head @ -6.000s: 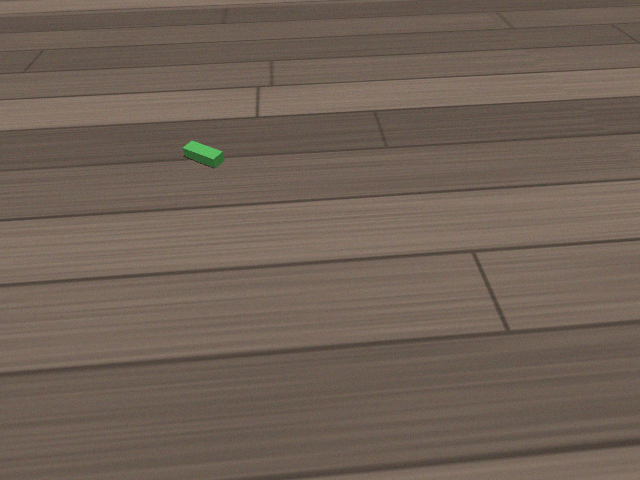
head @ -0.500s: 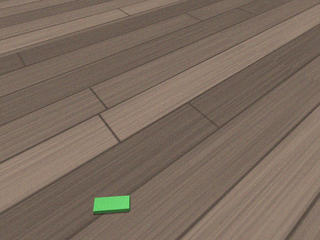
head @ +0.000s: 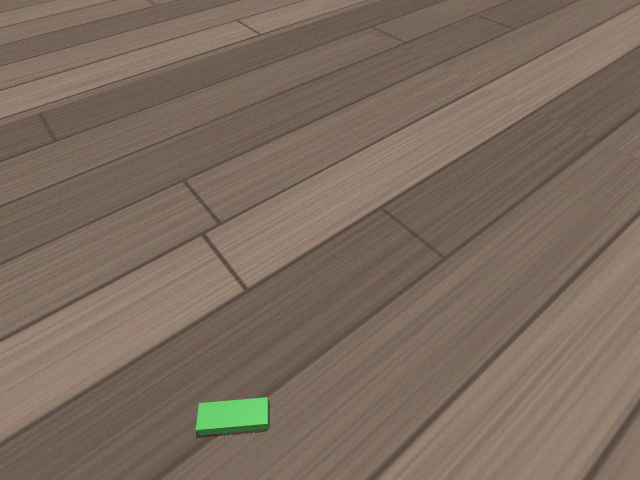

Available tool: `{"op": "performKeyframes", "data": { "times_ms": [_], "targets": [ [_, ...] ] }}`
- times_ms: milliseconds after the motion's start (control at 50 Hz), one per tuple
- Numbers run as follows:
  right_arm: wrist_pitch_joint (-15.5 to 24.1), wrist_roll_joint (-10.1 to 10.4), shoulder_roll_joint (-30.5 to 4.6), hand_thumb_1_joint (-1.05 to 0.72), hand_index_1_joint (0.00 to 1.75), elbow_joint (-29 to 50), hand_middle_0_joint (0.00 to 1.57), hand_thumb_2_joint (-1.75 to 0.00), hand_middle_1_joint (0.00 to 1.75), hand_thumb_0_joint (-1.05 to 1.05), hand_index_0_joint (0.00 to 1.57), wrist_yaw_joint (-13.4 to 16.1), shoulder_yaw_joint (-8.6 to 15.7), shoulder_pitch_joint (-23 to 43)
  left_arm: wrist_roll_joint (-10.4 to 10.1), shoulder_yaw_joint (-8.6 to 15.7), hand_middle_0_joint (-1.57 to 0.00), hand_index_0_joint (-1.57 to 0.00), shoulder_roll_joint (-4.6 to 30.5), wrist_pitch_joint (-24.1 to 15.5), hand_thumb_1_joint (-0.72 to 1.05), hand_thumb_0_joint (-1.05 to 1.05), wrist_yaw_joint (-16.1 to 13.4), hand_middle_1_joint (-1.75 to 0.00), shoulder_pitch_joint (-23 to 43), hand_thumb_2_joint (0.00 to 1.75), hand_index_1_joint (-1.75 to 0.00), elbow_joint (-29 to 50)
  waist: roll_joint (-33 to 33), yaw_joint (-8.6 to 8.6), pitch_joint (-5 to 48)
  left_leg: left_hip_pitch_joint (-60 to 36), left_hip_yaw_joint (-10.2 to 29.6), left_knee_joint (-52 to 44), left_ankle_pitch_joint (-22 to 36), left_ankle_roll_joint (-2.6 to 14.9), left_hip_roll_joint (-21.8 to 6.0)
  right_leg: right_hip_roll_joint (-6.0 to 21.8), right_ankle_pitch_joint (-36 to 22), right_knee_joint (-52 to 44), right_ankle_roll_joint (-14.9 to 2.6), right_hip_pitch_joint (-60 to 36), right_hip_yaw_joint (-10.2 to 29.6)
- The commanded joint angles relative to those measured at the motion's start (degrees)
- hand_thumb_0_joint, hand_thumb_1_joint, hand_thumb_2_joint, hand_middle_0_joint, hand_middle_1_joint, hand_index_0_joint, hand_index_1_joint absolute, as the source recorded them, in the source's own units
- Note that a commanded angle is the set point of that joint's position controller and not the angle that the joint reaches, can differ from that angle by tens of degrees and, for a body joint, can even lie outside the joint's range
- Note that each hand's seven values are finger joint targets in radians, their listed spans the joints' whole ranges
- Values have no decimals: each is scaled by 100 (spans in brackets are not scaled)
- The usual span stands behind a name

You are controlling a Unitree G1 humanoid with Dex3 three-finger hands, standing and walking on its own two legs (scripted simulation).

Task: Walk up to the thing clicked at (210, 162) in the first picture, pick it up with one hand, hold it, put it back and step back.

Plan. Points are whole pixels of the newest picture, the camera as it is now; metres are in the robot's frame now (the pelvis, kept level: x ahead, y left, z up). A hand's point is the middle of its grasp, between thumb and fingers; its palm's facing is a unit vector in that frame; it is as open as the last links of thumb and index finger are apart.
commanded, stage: stand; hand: left
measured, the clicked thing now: (234, 416) +0.41 +0.27 -0.75
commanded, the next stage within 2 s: none
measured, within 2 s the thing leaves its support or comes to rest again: neither
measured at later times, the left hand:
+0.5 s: hand out of the picture +0.09 +0.26 -0.15, palm faces +0.00 -0.94 -0.34, open 7.4 cm
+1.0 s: hand out of the picture +0.08 +0.26 -0.15, palm faces +0.00 -0.94 -0.34, open 7.4 cm
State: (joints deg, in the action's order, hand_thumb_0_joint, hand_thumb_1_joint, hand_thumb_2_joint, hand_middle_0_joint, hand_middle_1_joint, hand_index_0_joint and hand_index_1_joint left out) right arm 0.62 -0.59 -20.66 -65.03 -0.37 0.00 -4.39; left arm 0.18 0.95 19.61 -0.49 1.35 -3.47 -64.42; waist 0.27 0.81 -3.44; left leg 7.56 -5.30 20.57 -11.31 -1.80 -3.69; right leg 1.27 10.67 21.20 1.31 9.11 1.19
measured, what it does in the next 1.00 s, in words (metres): stands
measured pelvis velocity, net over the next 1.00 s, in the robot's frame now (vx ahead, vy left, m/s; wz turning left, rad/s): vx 0.01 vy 0.01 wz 0.02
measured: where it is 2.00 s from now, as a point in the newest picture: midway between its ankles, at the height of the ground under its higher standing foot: outside the picture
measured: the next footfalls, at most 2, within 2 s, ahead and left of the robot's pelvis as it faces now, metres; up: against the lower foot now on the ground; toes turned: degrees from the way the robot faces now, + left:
none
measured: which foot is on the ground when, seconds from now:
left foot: down 0.00-1.00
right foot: down 0.00-1.00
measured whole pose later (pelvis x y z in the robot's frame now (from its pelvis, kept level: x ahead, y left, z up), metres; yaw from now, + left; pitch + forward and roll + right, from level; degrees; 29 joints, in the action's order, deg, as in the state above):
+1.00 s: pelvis +0.01 +0.01 +0.00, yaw +1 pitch -2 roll +0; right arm 0.2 -0.5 -20.1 -65.7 -0.5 0.6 -4.8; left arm 0.6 0.5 19.8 -0.7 0.4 -5.2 -65.6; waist 0.1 0.4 -2.7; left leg 5.3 -4.5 17.6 -10.3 -1.1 -2.4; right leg 2.5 9.7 17.6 2.2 6.1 0.2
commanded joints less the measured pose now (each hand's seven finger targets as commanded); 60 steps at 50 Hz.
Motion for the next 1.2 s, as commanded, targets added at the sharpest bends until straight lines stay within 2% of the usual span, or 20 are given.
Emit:
{"op": "performKeyframes", "data": {
  "times_ms": [0,180,260,360,480,520,600,720,820,1140,1180],
  "targets": [
    [160,-20,-1245,-90,30,285,20,-90,30,0,20,51,258,340,8,225,-20,-20,1246,-114,90,0,-119,-30,202,90,-30,221,-35,-52,599,-262,647,-542,594,207,-582,579,-918,-371,-205,-209,464],
    [134,-14,-1198,-90,30,237,20,-90,30,0,20,49,293,398,9,211,-20,-20,1222,-141,90,0,-163,-30,221,90,-30,174,-72,-33,731,-537,608,-457,1038,218,-567,617,-1258,-438,-150,-214,379],
    [136,-9,-1167,-90,30,227,20,-90,30,0,20,48,278,409,7,210,-20,-20,1238,-119,90,0,-166,-30,202,90,-30,147,21,-45,611,-409,615,-563,852,187,-533,621,-1082,-463,-138,-232,360],
    [148,-6,-1165,-90,30,222,20,-90,30,0,20,59,299,371,18,211,-20,-20,1267,-134,90,0,-180,-30,153,90,-30,152,-16,-26,811,-632,606,-442,1483,209,-577,664,-1492,-391,-156,-333,337],
    [118,-11,-1147,-90,30,251,20,-90,30,0,20,61,294,404,18,198,-20,-20,1266,-121,90,0,-190,-30,160,90,-30,169,24,-22,713,-527,588,-475,1323,201,-551,664,-1387,-430,-158,-346,313],
    [110,4,-1174,-90,30,256,20,-90,30,0,20,59,290,419,31,185,-20,-20,1234,-115,90,0,-189,-30,124,90,-30,166,-13,-44,641,-464,581,-486,1073,206,-528,664,-1245,-534,-133,-309,319],
    [109,-5,-1163,-90,30,251,20,-90,30,0,20,63,300,394,33,181,-20,-20,1260,-116,90,0,-196,-30,146,90,-30,197,-1,-23,694,-541,585,-482,1228,198,-549,670,-1340,-463,-164,-312,299],
    [106,1,-1175,-90,30,263,20,-90,30,0,20,54,298,365,36,176,-20,-20,1257,-120,90,0,-192,-30,90,90,-30,195,5,-40,645,-486,574,-500,1114,225,-536,696,-1315,-520,-178,-349,325],
    [104,-1,-1142,-90,30,273,20,-90,30,0,20,46,288,296,31,183,-20,-20,1279,-119,90,0,-188,-30,82,90,-30,189,-104,-38,545,-414,607,-557,864,229,-524,683,-1050,-580,-169,-309,318],
    [115,-6,-1157,-90,30,257,20,-90,30,0,20,39,288,206,44,145,-20,-20,1256,-121,90,0,-181,-30,23,90,-30,229,-52,-49,520,-352,654,-553,796,230,-510,681,-936,-621,-160,-267,302],
    [99,1,-1158,-90,30,243,20,-90,30,0,20,43,292,191,27,152,-20,-20,1293,-119,90,0,-183,-30,19,90,-30,228,-138,-45,445,-382,668,-579,701,221,-503,659,-768,-635,-165,-164,308]
  ]
}}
